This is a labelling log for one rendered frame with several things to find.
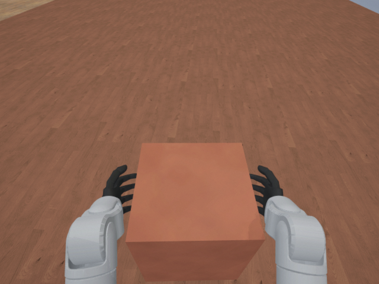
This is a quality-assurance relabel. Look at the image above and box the left robot forearm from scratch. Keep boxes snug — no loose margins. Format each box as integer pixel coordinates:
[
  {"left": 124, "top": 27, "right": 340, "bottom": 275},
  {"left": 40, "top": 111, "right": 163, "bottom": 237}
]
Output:
[{"left": 65, "top": 196, "right": 124, "bottom": 284}]

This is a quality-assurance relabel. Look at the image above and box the robot left hand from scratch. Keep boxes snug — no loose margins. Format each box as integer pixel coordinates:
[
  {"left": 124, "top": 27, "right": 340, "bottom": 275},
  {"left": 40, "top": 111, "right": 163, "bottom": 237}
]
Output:
[{"left": 102, "top": 165, "right": 137, "bottom": 214}]

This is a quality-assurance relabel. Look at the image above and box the robot right hand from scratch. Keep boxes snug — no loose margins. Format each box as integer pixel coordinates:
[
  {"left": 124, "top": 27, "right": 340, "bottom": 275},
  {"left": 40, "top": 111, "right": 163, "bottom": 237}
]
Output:
[{"left": 249, "top": 165, "right": 283, "bottom": 216}]

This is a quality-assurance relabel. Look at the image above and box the right robot forearm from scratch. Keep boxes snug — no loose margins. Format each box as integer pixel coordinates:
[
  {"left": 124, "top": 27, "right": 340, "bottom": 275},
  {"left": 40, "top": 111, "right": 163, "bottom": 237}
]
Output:
[{"left": 264, "top": 196, "right": 327, "bottom": 284}]

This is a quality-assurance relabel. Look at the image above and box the carton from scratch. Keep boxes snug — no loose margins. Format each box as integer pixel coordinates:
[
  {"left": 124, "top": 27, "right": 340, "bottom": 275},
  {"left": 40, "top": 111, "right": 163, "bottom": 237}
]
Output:
[{"left": 126, "top": 143, "right": 265, "bottom": 282}]

